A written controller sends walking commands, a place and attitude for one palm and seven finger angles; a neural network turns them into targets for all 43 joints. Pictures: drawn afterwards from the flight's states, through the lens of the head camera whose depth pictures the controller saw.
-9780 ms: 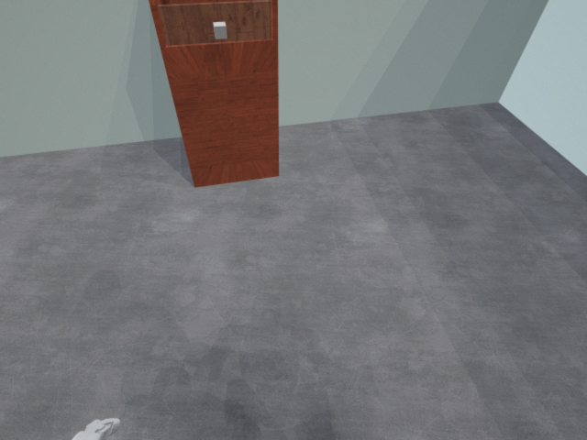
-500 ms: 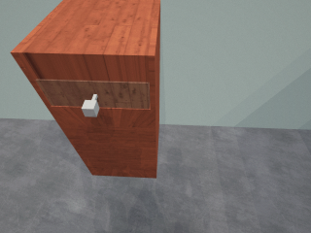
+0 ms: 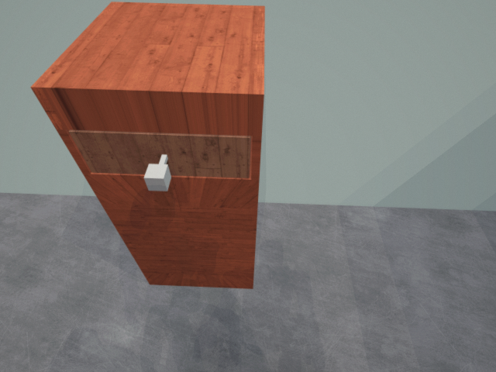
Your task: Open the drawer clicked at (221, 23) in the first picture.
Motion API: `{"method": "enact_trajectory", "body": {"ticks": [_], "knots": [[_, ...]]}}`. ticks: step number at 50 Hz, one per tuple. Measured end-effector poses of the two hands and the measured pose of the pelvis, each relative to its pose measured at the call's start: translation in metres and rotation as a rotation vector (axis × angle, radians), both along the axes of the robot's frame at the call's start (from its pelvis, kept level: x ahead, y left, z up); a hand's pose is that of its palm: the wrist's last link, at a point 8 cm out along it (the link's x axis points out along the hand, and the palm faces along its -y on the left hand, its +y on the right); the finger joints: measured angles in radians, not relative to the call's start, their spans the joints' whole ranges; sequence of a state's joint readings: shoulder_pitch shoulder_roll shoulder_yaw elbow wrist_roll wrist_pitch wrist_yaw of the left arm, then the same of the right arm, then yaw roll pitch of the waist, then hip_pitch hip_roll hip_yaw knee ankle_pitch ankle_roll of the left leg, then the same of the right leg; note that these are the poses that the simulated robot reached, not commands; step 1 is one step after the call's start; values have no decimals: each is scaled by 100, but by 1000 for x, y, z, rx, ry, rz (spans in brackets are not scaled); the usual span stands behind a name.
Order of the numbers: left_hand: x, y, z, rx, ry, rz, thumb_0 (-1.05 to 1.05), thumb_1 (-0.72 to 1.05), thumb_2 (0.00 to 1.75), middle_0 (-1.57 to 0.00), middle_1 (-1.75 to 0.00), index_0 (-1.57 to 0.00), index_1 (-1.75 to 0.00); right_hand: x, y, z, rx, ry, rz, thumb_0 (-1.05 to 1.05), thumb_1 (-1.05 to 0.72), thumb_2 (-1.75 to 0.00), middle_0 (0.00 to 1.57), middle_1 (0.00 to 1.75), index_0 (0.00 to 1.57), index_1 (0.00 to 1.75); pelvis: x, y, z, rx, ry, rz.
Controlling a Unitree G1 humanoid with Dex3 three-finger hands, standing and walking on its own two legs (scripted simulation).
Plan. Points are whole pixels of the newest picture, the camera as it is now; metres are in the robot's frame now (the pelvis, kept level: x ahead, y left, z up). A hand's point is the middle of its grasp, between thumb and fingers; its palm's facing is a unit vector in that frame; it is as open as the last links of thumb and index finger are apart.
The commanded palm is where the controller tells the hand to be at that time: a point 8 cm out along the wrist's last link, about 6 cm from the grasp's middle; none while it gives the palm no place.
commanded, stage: raise the hand with hooked fingers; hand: left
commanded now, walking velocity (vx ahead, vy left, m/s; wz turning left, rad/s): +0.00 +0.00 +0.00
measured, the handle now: (160, 170) +0.51 +0.23 -0.01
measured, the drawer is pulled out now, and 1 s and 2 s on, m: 0.00 0.00 0.00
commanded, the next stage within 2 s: move the hooked fingers above the handle in 1.86 s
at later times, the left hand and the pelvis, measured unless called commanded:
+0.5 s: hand out of the picture +0.12 +0.20 -0.06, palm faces -0.07 -0.12 -0.99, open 9.3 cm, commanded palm +0.15 +0.21 +0.02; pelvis -0.01 -0.05 -0.04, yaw +1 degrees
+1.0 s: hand (136, 272) +0.25 +0.19 +0.04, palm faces +0.12 -0.08 -0.99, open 12.2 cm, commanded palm +0.23 +0.20 +0.09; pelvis +0.00 -0.04 -0.02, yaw -4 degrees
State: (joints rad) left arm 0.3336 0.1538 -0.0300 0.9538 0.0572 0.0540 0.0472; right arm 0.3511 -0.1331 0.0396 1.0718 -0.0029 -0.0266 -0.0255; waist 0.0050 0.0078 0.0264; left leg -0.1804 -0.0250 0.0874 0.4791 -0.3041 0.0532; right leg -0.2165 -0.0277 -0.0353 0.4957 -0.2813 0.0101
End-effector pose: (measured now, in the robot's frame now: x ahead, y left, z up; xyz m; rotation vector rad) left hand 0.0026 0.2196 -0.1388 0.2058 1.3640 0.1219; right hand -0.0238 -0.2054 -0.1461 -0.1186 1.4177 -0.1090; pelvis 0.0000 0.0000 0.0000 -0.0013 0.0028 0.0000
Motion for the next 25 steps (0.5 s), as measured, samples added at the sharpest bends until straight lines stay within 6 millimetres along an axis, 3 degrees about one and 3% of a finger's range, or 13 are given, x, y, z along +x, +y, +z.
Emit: {"method": "enact_trajectory", "body": {"ticks": [5, 8, 11, 14, 18, 22, 25], "knots": [[98, 22, 75, 277, -487, -206, 3, 90, 89, -20, -32, -20, -32, 49, -29, 11, -97, -314, 3, 3, -94, -90, 21, 30, 21, 30, -1, 0, -5, 26, 26, 3], [157, 14, 129, 489, -737, -418, 3, 85, 87, -21, -35, -20, -34, 97, -45, 18, -116, -498, 42, 3, -93, -90, 20, 30, 20, 30, -5, 0, -10, 18, 58, 8], [190, -4, 166, 701, -904, -614, 2, 79, 85, -21, -38, -20, -38, 147, -56, 34, -114, -646, 69, 2, -93, -90, 20, 30, 20, 30, -8, -4, -14, 18, 94, -17], [187, -25, 167, 797, -942, -758, 1, 73, 82, -20, -42, -20, -42, 191, -62, 55, -92, -731, 98, 2, -92, -90, 20, 30, 20, 30, -11, -12, -19, 30, 125, -53], [145, -40, 135, 812, -848, -879, 1, 64, 78, -21, -47, -21, -47, 236, -62, 75, -80, -770, 212, 1, -92, -90, 20, 30, 20, 30, -13, -27, -25, 42, 149, -56], [104, -29, 120, 912, -734, -918, 0, 53, 74, -23, -54, -23, -53, 269, -55, 75, -84, -766, 331, 1, -91, -90, 20, 30, 20, 30, -13, -42, -32, 39, 169, -24], [103, -14, 133, 1042, -758, -893, 1, 45, 71, -25, -58, -25, -58, 283, -46, 64, -68, -761, 379, 1, -91, -90, 20, 30, 20, 30, -13, -50, -40, 30, 174, 12]]}}
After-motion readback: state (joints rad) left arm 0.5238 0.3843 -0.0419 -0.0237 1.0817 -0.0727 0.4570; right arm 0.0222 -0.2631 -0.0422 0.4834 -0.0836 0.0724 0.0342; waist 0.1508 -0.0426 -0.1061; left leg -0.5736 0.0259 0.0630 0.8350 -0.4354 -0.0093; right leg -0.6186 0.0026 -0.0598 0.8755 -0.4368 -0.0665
